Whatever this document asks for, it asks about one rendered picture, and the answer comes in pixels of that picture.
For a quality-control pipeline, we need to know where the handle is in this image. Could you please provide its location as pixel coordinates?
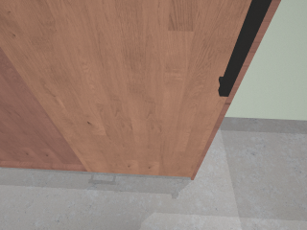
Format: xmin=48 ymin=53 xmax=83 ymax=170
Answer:
xmin=218 ymin=0 xmax=272 ymax=97

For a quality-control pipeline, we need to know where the wardrobe door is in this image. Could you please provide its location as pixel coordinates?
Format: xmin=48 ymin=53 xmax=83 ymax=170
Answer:
xmin=0 ymin=47 xmax=83 ymax=165
xmin=0 ymin=0 xmax=252 ymax=177

